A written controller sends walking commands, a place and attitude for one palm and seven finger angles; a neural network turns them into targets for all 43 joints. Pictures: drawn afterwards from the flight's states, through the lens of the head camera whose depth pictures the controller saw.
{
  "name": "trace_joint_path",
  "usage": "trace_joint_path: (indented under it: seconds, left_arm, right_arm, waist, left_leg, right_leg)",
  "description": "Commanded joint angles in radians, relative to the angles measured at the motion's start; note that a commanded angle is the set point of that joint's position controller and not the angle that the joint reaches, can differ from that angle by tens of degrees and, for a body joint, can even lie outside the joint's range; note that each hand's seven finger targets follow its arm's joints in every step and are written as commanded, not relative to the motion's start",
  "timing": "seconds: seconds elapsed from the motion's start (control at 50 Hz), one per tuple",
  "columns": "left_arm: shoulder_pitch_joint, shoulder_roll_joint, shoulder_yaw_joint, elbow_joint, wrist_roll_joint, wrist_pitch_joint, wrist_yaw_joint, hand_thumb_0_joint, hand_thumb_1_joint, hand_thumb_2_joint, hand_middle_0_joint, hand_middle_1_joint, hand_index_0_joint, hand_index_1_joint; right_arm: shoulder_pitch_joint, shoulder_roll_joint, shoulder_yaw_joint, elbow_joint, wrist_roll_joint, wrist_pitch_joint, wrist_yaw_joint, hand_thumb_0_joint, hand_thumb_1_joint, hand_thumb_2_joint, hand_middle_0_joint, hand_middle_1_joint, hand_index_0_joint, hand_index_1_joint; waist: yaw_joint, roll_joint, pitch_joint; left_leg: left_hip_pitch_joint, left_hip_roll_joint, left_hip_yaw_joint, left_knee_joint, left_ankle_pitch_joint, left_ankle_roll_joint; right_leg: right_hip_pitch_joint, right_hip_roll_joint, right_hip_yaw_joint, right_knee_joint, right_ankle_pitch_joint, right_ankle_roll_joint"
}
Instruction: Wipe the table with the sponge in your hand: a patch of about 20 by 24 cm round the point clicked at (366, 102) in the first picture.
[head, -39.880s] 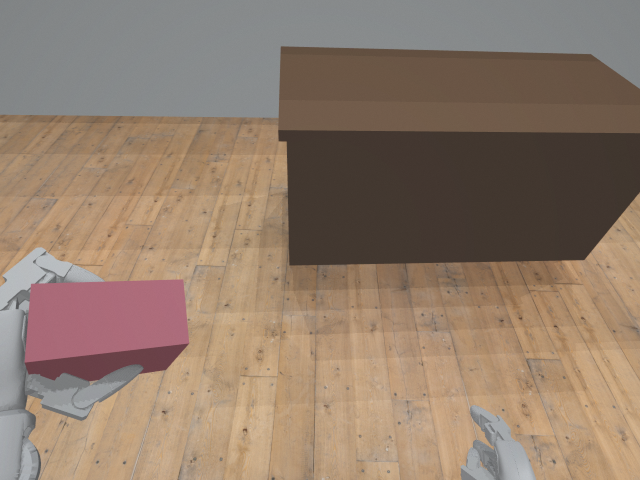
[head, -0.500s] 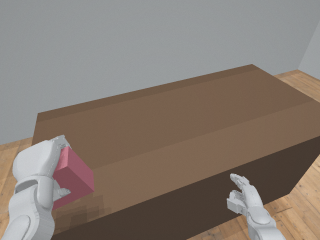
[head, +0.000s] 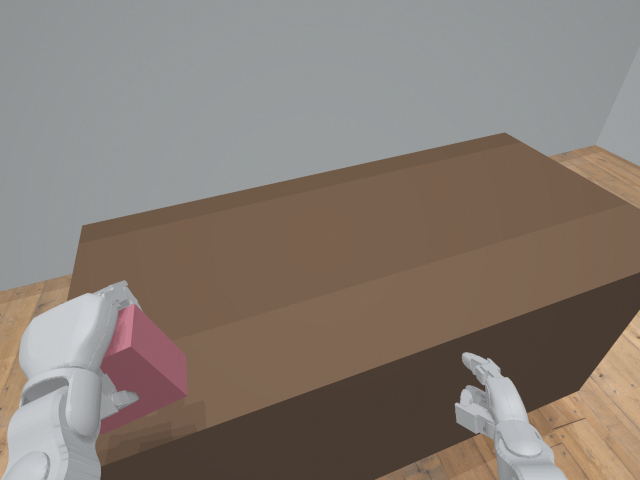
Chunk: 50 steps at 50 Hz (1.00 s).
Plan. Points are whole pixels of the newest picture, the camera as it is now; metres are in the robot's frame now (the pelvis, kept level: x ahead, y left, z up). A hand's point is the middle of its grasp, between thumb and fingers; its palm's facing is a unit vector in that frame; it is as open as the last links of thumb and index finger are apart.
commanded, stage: bring the sponge back beside the body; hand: left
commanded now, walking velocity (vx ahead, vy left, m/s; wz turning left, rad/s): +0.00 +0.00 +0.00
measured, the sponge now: (128, 378) +0.19 +0.28 +0.06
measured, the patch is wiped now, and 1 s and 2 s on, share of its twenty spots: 0.95 0.95 0.95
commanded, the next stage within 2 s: step back with the hand held close in 0.18 s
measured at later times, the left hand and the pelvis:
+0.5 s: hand (146, 334) +0.21 +0.24 +0.13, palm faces +0.31 -0.86 -0.39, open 10.5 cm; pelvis +0.00 +0.00 -0.01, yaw +2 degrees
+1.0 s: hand (102, 346) +0.17 +0.26 +0.15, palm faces +0.36 -0.85 -0.38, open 10.5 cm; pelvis -0.03 +0.02 -0.02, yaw +3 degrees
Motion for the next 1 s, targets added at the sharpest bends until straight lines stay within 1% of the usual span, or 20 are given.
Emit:
trace_joint_path:
  seconds: [0.0,0.06,0.1,0.12,0.22,0.28,0.3,0.32,0.34,0.36,0.38,0.4,0.44,0.5,0.6,0.72,0.8,0.88,0.94,0.98]
  left_arm:
    - [-0.256,0.229,0.149,-0.238,0.050,-0.031,0.042,0.000,0.100,1.300,-1.200,-1.600,-1.200,-1.600]
    - [-0.205,0.186,0.130,-0.220,0.047,-0.039,0.044,0.000,0.100,1.300,-1.200,-1.600,-1.200,-1.600]
    - [-0.224,0.244,0.171,-0.246,0.049,-0.040,0.047,0.000,0.100,1.300,-1.200,-1.600,-1.200,-1.600]
    - [-0.233,0.197,0.139,-0.253,0.048,-0.041,0.047,0.000,0.100,1.300,-1.200,-1.600,-1.200,-1.600]
    - [-0.228,0.200,0.149,-0.236,0.041,-0.036,0.049,0.000,0.100,1.300,-1.200,-1.600,-1.200,-1.600]
    - [-0.239,0.173,0.120,-0.050,0.055,-0.018,0.045,0.000,0.100,1.300,-1.200,-1.600,-1.200,-1.600]
    - [-0.519,0.084,0.332,-0.321,-0.801,-0.296,0.078,0.000,0.100,1.300,-1.200,-1.600,-1.200,-1.600]
    - [-0.240,0.169,0.402,-0.110,-0.815,-0.400,0.089,0.000,0.100,1.300,-1.200,-1.600,-1.200,-1.600]
    - [-0.141,0.072,0.320,-0.077,-0.818,-0.436,0.078,0.000,0.100,1.300,-1.200,-1.600,-1.200,-1.600]
    - [-0.114,0.111,0.398,-0.205,-0.854,-0.474,0.093,0.000,0.100,1.300,-1.200,-1.600,-1.200,-1.600]
    - [-0.094,0.102,0.393,-0.321,-0.870,-0.512,0.097,0.000,0.100,1.300,-1.200,-1.600,-1.200,-1.600]
    - [-0.082,0.176,0.466,-0.434,-0.878,-0.555,0.113,0.000,0.100,1.300,-1.200,-1.600,-1.200,-1.600]
    - [0.057,0.138,0.470,-0.527,-0.892,-0.602,0.128,0.000,0.100,1.300,-1.200,-1.600,-1.200,-1.600]
    - [0.178,0.180,0.552,-0.568,-0.895,-0.635,0.142,0.000,0.100,1.300,-1.200,-1.600,-1.200,-1.600]
    - [0.220,0.115,0.538,-0.425,-0.895,-0.641,0.145,0.000,0.100,1.300,-1.200,-1.600,-1.200,-1.600]
    - [0.132,0.051,0.460,-0.364,-0.875,-0.648,0.135,0.000,0.100,1.300,-1.200,-1.600,-1.200,-1.600]
    - [0.058,0.095,0.487,-0.440,-0.849,-0.665,0.132,0.000,0.100,1.300,-1.200,-1.600,-1.200,-1.600]
    - [0.093,0.089,0.504,-0.411,-0.835,-0.681,0.134,0.000,0.100,1.300,-1.200,-1.600,-1.200,-1.600]
    - [0.113,0.094,0.497,-0.445,-0.854,-0.703,0.145,0.000,0.100,1.300,-1.200,-1.600,-1.200,-1.600]
    - [0.133,0.101,0.504,-0.463,-0.863,-0.714,0.155,0.000,0.100,1.300,-1.200,-1.600,-1.200,-1.600]
  right_arm:
    - [-0.299,-0.103,-0.037,-0.200,0.000,-0.066,-0.011,0.000,-0.900,-0.900,0.200,0.300,0.200,0.300]
    - [-0.291,-0.093,-0.036,-0.196,-0.002,-0.071,-0.006,0.000,-0.900,-0.900,0.200,0.300,0.200,0.300]
    - [-0.290,-0.102,-0.038,-0.200,-0.003,-0.071,-0.008,0.000,-0.900,-0.900,0.200,0.300,0.200,0.300]
    - [-0.293,-0.090,-0.035,-0.207,0.000,-0.072,-0.007,0.000,-0.900,-0.900,0.200,0.300,0.200,0.300]
    - [-0.292,-0.093,-0.036,-0.206,0.000,-0.070,-0.004,0.000,-0.900,-0.900,0.200,0.300,0.200,0.300]
    - [-0.268,-0.109,-0.031,-0.164,-0.003,-0.056,-0.015,0.000,-0.900,-0.900,0.200,0.300,0.200,0.300]
    - [-0.081,-0.069,-0.022,-0.402,-0.002,-0.074,-0.012,0.000,-0.900,-0.900,0.200,0.300,0.200,0.300]
    - [-0.021,-0.082,-0.013,-0.306,-0.036,-0.094,-0.020,0.000,-0.900,-0.900,0.200,0.300,0.200,0.300]
    - [-0.026,-0.066,-0.016,-0.297,-0.033,-0.094,-0.010,0.000,-0.900,-0.900,0.200,0.300,0.200,0.300]
    - [0.059,-0.083,-0.045,-0.303,-0.027,-0.079,-0.012,0.000,-0.900,-0.900,0.200,0.300,0.200,0.300]
    - [0.069,-0.087,-0.049,-0.305,-0.028,-0.080,-0.017,0.000,-0.900,-0.900,0.200,0.300,0.200,0.300]
    - [0.081,-0.105,-0.057,-0.295,-0.036,-0.085,-0.020,0.000,-0.900,-0.900,0.200,0.300,0.200,0.300]
    - [0.078,-0.115,-0.061,-0.299,-0.043,-0.088,-0.026,0.000,-0.900,-0.900,0.200,0.300,0.200,0.300]
    - [0.107,-0.135,-0.078,-0.279,-0.053,-0.092,-0.026,0.000,-0.900,-0.900,0.200,0.300,0.200,0.300]
    - [0.137,-0.132,-0.104,-0.246,-0.048,-0.101,-0.037,0.000,-0.900,-0.900,0.200,0.300,0.200,0.300]
    - [0.123,-0.143,-0.106,-0.232,-0.050,-0.139,-0.038,0.000,-0.900,-0.900,0.200,0.300,0.200,0.300]
    - [0.105,-0.156,-0.108,-0.237,-0.057,-0.159,-0.033,0.000,-0.900,-0.900,0.200,0.300,0.200,0.300]
    - [0.123,-0.143,-0.113,-0.249,-0.055,-0.154,-0.026,0.000,-0.900,-0.900,0.200,0.300,0.200,0.300]
    - [0.146,-0.124,-0.117,-0.240,-0.055,-0.145,-0.019,0.000,-0.900,-0.900,0.200,0.300,0.200,0.300]
    - [0.150,-0.114,-0.113,-0.240,-0.054,-0.139,-0.019,0.000,-0.900,-0.900,0.200,0.300,0.200,0.300]
  waist:
    - [-0.003,0.023,-0.091]
    - [0.000,0.002,-0.105]
    - [0.002,0.002,-0.109]
    - [0.001,-0.002,-0.118]
    - [0.002,0.001,-0.111]
    - [-0.025,-0.064,-0.035]
    - [-0.119,-0.121,0.226]
    - [-0.080,-0.275,0.063]
    - [-0.085,-0.257,0.048]
    - [-0.088,-0.280,-0.035]
    - [-0.099,-0.216,-0.104]
    - [-0.102,-0.077,-0.152]
    - [-0.102,0.087,-0.227]
    - [-0.101,0.144,-0.234]
    - [-0.121,-0.013,-0.223]
    - [-0.113,0.026,-0.137]
    - [-0.110,0.001,-0.118]
    - [-0.116,-0.109,-0.113]
    - [-0.138,-0.089,-0.130]
    - [-0.146,-0.089,-0.153]
  left_leg:
    - [0.019,0.020,-0.080,-0.081,0.054,0.021]
    - [0.018,0.017,-0.081,-0.074,0.091,0.019]
    - [0.018,0.021,-0.082,-0.077,0.074,0.021]
    - [0.016,0.016,-0.078,-0.073,0.075,0.023]
    - [0.012,0.015,-0.072,-0.066,0.080,0.020]
    - [-0.007,0.017,-0.059,-0.068,0.061,0.014]
    - [-0.051,0.015,-0.113,-0.024,-0.150,0.028]
    - [-0.027,0.011,-0.113,0.036,-0.120,0.040]
    - [-0.030,0.002,-0.100,0.053,-0.093,0.035]
    - [-0.029,0.021,-0.108,0.099,-0.065,0.026]
    - [-0.029,0.029,-0.099,0.138,-0.027,0.024]
    - [-0.015,0.046,-0.102,0.131,0.004,0.024]
    - [-0.055,0.079,-0.131,0.097,0.106,0.029]
    - [-0.141,0.122,-0.184,0.081,0.256,0.033]
    - [-0.155,0.152,-0.214,0.065,0.317,0.023]
    - [-0.222,0.189,-0.292,-0.089,0.126,0.041]
    - [-0.390,0.193,-0.308,-0.123,-0.080,0.069]
    - [-0.537,0.123,-0.211,0.025,-0.330,0.059]
    - [-0.356,0.072,-0.140,0.234,-0.243,0.006]
    - [-0.262,0.067,-0.114,0.309,-0.165,-0.012]
  right_leg:
    - [-0.032,-0.048,0.142,-0.098,-0.055,-0.035]
    - [-0.017,-0.048,0.116,-0.090,-0.023,-0.033]
    - [-0.014,-0.047,0.144,-0.095,-0.042,-0.036]
    - [-0.013,-0.048,0.124,-0.092,-0.049,-0.031]
    - [-0.017,-0.051,0.134,-0.095,-0.038,-0.033]
    - [-0.079,-0.047,0.117,-0.115,-0.058,-0.028]
    - [-0.296,-0.090,0.190,-0.212,-0.130,-0.006]
    - [-0.291,-0.114,0.177,-0.211,-0.128,-0.016]
    - [-0.290,-0.132,0.163,-0.184,-0.082,-0.025]
    - [-0.242,-0.182,0.167,-0.173,-0.016,-0.009]
    - [-0.216,-0.224,0.172,-0.138,0.066,-0.012]
    - [-0.195,-0.246,0.182,-0.098,0.121,-0.021]
    - [-0.138,-0.230,0.130,-0.002,0.194,-0.019]
    - [-0.098,-0.194,0.087,0.076,0.245,-0.001]
    - [-0.139,-0.149,0.050,0.106,0.171,0.014]
    - [-0.166,-0.062,0.023,0.147,-0.068,0.043]
    - [-0.020,-0.057,0.047,0.144,0.026,0.047]
    - [0.010,-0.165,0.134,0.096,0.122,0.004]
    - [-0.244,-0.288,0.219,0.003,0.036,-0.075]
    - [-0.338,-0.324,0.208,-0.006,0.075,-0.090]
